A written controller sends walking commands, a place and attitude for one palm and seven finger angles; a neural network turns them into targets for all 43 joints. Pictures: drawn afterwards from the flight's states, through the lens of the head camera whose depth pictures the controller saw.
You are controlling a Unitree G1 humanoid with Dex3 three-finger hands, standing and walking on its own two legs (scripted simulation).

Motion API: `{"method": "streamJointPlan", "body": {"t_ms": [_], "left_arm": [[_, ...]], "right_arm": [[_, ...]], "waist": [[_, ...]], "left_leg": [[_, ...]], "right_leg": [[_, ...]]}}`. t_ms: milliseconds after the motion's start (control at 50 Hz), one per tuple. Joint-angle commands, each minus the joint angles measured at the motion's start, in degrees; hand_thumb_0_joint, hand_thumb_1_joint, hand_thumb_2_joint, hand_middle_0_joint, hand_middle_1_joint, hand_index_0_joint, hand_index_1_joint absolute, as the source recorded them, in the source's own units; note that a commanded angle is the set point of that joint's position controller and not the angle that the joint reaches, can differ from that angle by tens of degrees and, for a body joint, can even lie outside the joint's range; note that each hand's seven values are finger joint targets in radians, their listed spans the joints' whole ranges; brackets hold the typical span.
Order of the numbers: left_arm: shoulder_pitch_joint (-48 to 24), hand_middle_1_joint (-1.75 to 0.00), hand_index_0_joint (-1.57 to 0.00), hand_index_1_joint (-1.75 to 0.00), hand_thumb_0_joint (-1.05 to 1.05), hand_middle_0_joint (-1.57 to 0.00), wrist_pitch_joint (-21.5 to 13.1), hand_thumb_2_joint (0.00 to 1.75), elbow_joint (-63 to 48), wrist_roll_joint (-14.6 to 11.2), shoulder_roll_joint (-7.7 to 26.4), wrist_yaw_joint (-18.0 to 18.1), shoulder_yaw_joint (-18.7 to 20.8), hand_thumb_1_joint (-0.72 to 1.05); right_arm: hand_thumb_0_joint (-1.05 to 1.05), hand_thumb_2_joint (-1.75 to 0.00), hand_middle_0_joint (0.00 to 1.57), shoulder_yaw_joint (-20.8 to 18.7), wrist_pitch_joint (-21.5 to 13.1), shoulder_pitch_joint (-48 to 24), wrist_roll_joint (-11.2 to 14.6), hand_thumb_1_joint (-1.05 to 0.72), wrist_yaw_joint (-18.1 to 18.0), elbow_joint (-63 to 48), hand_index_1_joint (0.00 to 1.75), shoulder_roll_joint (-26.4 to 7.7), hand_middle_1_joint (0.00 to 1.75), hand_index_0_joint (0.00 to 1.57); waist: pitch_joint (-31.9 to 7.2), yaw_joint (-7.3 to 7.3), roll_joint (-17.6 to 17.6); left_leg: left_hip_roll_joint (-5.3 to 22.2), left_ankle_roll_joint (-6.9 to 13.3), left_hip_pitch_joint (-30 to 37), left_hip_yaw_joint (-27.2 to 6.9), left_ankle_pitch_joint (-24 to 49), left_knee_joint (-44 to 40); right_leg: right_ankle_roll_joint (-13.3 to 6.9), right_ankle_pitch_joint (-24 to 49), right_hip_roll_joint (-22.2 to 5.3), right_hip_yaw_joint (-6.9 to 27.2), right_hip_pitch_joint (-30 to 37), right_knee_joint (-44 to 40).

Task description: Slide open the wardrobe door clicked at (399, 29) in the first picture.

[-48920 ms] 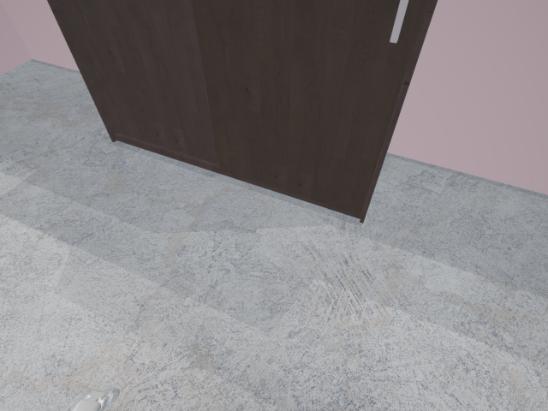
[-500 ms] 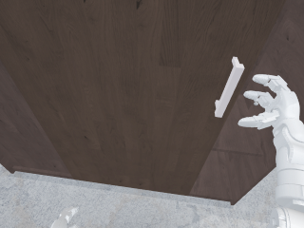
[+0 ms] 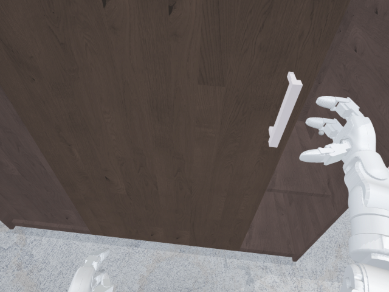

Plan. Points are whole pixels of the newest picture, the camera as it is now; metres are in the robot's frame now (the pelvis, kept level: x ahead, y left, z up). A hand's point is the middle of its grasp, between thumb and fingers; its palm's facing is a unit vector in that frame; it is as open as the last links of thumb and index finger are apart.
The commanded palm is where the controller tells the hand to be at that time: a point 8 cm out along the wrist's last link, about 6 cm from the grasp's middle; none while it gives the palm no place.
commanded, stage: move the hooked fingers beside the handle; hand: right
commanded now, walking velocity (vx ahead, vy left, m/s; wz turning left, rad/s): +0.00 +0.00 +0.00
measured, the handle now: (281, 111) +0.47 -0.16 +0.16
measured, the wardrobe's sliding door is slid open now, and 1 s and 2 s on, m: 0.28 0.28 0.28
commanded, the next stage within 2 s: feel for the door with the fingertips in 0.16 s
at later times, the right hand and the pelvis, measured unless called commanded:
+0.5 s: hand (301, 130) +0.40 -0.18 +0.17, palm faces +0.04 +1.00 +0.01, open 14.0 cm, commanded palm +0.38 -0.23 +0.17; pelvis +0.00 +0.00 +0.00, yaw +0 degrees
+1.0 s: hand (297, 123) +0.42 -0.18 +0.18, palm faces +0.07 +1.00 +0.01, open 14.0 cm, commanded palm +0.39 -0.23 +0.17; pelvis +0.01 +0.00 +0.00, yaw +0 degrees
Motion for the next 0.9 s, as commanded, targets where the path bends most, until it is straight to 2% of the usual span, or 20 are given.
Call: {"method": "streamJointPlan", "body": {"t_ms": [0, 60, 80, 120, 160, 200, 240, 300, 340, 360, 440, 500, 540, 560, 600, 660, 700, 760, 800, 880], "left_arm": [[-2.77, -0.3, -0.2, -0.3, 0.0, -0.2, -2.16, 0.9, -7.82, -0.13, 8.23, 0.62, 3.23, 0.9], [-2.79, -0.3, -0.2, -0.3, 0.0, -0.2, -2.69, 0.9, -8.13, -0.16, 8.0, 0.59, 3.28, 0.9], [-2.42, -0.3, -0.2, -0.3, 0.0, -0.2, -2.85, 0.9, -7.76, -0.12, 7.98, 0.63, 3.32, 0.9], [-2.27, -0.3, -0.2, -0.3, 0.0, -0.2, -3.19, 0.9, -7.77, -0.05, 7.9, 0.58, 3.43, 0.9], [-1.94, -0.3, -0.2, -0.3, 0.0, -0.2, -3.22, 0.9, -7.26, -0.22, 8.21, 0.58, 3.46, 0.9], [-1.52, -0.3, -0.2, -0.3, 0.0, -0.2, -3.06, 0.9, -6.68, -0.18, 8.49, 0.6, 3.44, 0.9], [-1.37, -0.3, -0.2, -0.3, 0.0, -0.2, -2.81, 0.9, -6.6, -0.17, 8.44, 0.47, 3.54, 0.9], [-1.76, -0.3, -0.2, -0.3, 0.0, -0.2, -2.99, 0.9, -7.53, 0.06, 7.85, -0.07, 3.75, 0.9], [-1.87, -0.3, -0.2, -0.3, 0.0, -0.2, -3.1, 0.9, -7.43, 0.1, 7.69, -0.14, 3.74, 0.9], [-1.53, -0.3, -0.2, -0.3, 0.0, -0.2, -2.82, 0.9, -6.89, 0.22, 8.06, -0.11, 3.81, 0.9], [-2.39, -0.3, -0.2, -0.3, 0.0, -0.2, -2.44, 0.9, -7.08, 0.16, 7.38, -0.39, 3.51, 0.9], [-2.72, -0.3, -0.2, -0.3, 0.0, -0.2, -2.19, 0.9, -7.39, 0.43, 7.12, -0.54, 3.68, 0.9], [-3.27, -0.3, -0.2, -0.3, 0.0, -0.2, -2.15, 0.9, -7.73, 0.43, 6.64, -0.68, 3.47, 0.9], [-3.04, -0.3, -0.2, -0.3, 0.0, -0.2, -2.0, 0.9, -7.53, 0.47, 6.91, -0.65, 3.7, 0.9], [-3.39, -0.3, -0.2, -0.3, 0.0, -0.2, -1.69, 0.9, -7.49, 0.4, 6.68, -0.73, 3.5, 0.9], [-3.2, -0.3, -0.2, -0.3, 0.0, -0.2, -0.76, 0.9, -6.96, 0.52, 7.27, -0.25, 3.38, 0.9], [-3.72, -0.3, -0.2, -0.3, 0.0, -0.2, -0.57, 0.9, -7.4, 0.41, 6.61, -0.17, 3.18, 0.9], [-2.9, -0.3, -0.2, -0.3, 0.0, -0.2, -0.6, 0.9, -6.95, 0.51, 6.94, -0.05, 3.29, 0.9], [-2.68, -0.3, -0.2, -0.3, 0.0, -0.2, -0.75, 0.9, -7.16, 0.47, 6.62, -0.13, 3.49, 0.9], [-1.67, -0.3, -0.2, -0.3, 0.0, -0.2, -0.36, 0.9, -6.53, 0.47, 7.32, -0.23, 3.6, 0.9]], "right_arm": [[0.0, -0.3, 0.3, -4.27, -4.32, -25.54, 0.66, 0.5, 0.42, -10.98, 1.2, -15.42, 1.2, 0.3], [0.0, -0.3, 0.3, -1.95, -6.01, -28.35, 0.65, 0.5, 0.83, -13.81, 1.2, -13.39, 1.2, 0.3], [0.0, -0.3, 0.3, -2.12, -6.4, -29.6, 0.73, 0.5, 0.93, -14.65, 1.2, -14.02, 1.2, 0.3], [0.0, -0.3, 0.3, -2.27, -6.56, -27.34, 1.11, 0.5, 1.03, -15.11, 1.2, -13.29, 1.2, 0.3], [0.0, -0.3, 0.3, -0.93, -5.82, -26.65, 1.46, 0.5, 1.09, -12.93, 1.2, -11.59, 1.2, 0.3], [0.0, -0.3, 0.3, -1.83, -4.4, -25.44, 1.29, 0.5, 0.63, -9.65, 1.2, -12.03, 1.2, 0.3], [0.0, -0.3, 0.3, -1.89, -4.01, -26.3, 0.62, 0.5, 0.01, -9.86, 1.2, -12.54, 1.2, 0.3], [0.0, -0.3, 0.3, -0.8, -5.05, -26.37, 0.5, 0.5, -1.03, -15.35, 1.2, -10.51, 1.2, 0.3], [0.0, -0.3, 0.3, 0.39, -5.34, -26.71, 0.83, 0.5, -1.68, -15.9, 1.2, -8.48, 1.2, 0.3], [0.0, -0.3, 0.3, -1.15, -5.3, -25.68, 0.63, 0.5, -2.29, -14.6, 1.2, -10.27, 1.2, 0.3], [0.0, -0.3, 0.3, 0.75, -4.22, -26.29, -0.47, 0.5, -4.15, -14.89, 1.2, -7.78, 1.2, 0.3], [0.0, -0.3, 0.3, -0.48, -4.29, -26.53, -1.02, 0.5, -5.73, -17.28, 1.2, -8.61, 1.2, 0.3], [0.0, -0.3, 0.3, 1.88, -4.28, -26.33, -0.94, 0.5, -5.97, -18.6, 1.2, -5.45, 1.2, 0.3], [0.0, -0.3, 0.3, 0.98, -4.34, -25.7, -0.93, 0.5, -6.24, -18.46, 1.2, -6.36, 1.2, 0.3], [0.0, -0.3, 0.3, 1.52, -3.5, -24.32, -0.87, 0.5, -6.38, -16.94, 1.2, -5.18, 1.2, 0.3], [0.0, -0.3, 0.3, -0.49, -2.58, -27.32, -1.79, 0.5, -7.09, -15.01, 1.2, -8.88, 1.2, 0.3], [0.0, -0.3, 0.3, 1.64, -2.45, -28.61, -1.93, 0.5, -6.97, -15.42, 1.2, -6.58, 1.2, 0.3], [0.0, -0.3, 0.3, 1.71, -3.26, -30.73, -1.54, 0.5, -6.51, -14.15, 1.2, -6.75, 1.2, 0.3], [0.0, -0.3, 0.3, 2.61, -3.95, -30.01, -1.48, 0.5, -5.9, -14.84, 1.2, -5.39, 1.2, 0.3], [0.0, -0.3, 0.3, 0.8, -3.59, -29.23, -0.97, 0.5, -5.42, -10.61, 1.2, -7.29, 1.2, 0.3]], "waist": [[-11.59, 0.67, 0.69], [-13.3, 1.09, -2.23], [-14.42, 1.2, -3.33], [-15.31, 0.58, -3.25], [-13.58, 1.1, 0.3], [-11.26, 0.85, 1.16], [-11.24, 0.76, 0.1], [-15.31, 0.09, -2.02], [-14.78, 0.35, -0.5], [-14.37, 0.23, 1.73], [-12.21, 0.25, -0.53], [-14.78, -0.44, 0.09], [-15.28, -0.16, -0.67], [-15.41, -0.16, 2.13], [-13.79, -0.38, 1.38], [-12.1, 0.29, 2.53], [-12.77, 0.54, 0.06], [-13.8, 1.09, 1.95], [-16.36, 0.71, -0.85], [-14.35, 0.84, 3.2]], "left_leg": [[0.6, 0.43, 4.4, -2.67, 11.66, -3.54], [0.43, 0.79, 4.07, -2.64, 12.18, -3.24], [0.37, 0.84, 4.37, -2.64, 12.43, -3.21], [0.22, 1.03, 5.15, -2.28, 13.26, -2.92], [0.1, 0.77, 4.3, -1.93, 12.13, -3.28], [0.18, 0.66, 3.25, -1.87, 10.75, -3.66], [0.27, 0.71, 3.18, -1.92, 9.98, -3.69], [0.18, 1.02, 5.09, -1.89, 13.43, -2.77], [-0.02, 0.87, 4.69, -1.8, 13.49, -2.78], [-0.13, 0.81, 4.89, -1.68, 13.12, -2.83], [0.06, 0.73, 3.89, -1.87, 11.5, -3.24], [0.09, 0.83, 5.84, -1.95, 13.58, -2.88], [0.08, 0.8, 6.08, -1.96, 15.04, -2.67], [-0.03, 0.71, 6.64, -1.86, 15.89, -2.66], [0.01, 0.69, 6.21, -1.93, 15.75, -2.86], [0.15, 0.44, 5.64, -2.26, 13.87, -3.5], [0.27, 0.48, 5.4, -2.43, 13.7, -3.57], [0.12, 0.5, 5.74, -2.44, 15.39, -3.42], [0.16, 0.74, 6.4, -2.44, 17.82, -2.68], [0.19, 0.41, 6.44, -2.24, 17.93, -2.87]], "right_leg": [[-1.77, 8.82, 0.48, 2.06, 1.75, -3.65], [-1.8, 10.23, 0.45, 2.34, 3.9, -3.26], [-1.68, 10.59, 0.49, 2.54, 4.51, -3.28], [-1.43, 11.84, 0.46, 2.93, 5.15, -3.5], [-1.65, 10.51, 0.25, 2.9, 4.23, -3.69], [-1.65, 9.09, 0.37, 2.99, 2.57, -4.16], [-1.51, 8.55, 0.51, 2.91, 2.08, -4.28], [-1.4, 12.85, 0.43, 2.94, 4.82, -3.67], [-1.36, 12.68, 0.35, 2.9, 4.86, -3.61], [-1.45, 12.48, 0.07, 3.01, 4.2, -3.66], [-1.28, 10.54, 0.29, 2.65, 3.38, -4.31], [-1.34, 12.7, 0.23, 2.56, 4.43, -4.17], [-1.23, 13.85, 0.35, 2.15, 5.14, -3.87], [-1.41, 14.63, 0.02, 2.2, 5.01, -3.62], [-1.32, 13.82, 0.19, 1.97, 4.29, -3.9], [-1.67, 11.53, 0.34, 1.9, 2.9, -3.98], [-1.57, 11.37, 0.56, 1.66, 3.58, -3.99], [-1.77, 12.61, 0.47, 1.91, 4.18, -3.45], [-1.57, 15.24, 0.64, 1.7, 5.91, -2.98], [-1.75, 14.14, 0.57, 1.74, 3.47, -3.1]]}}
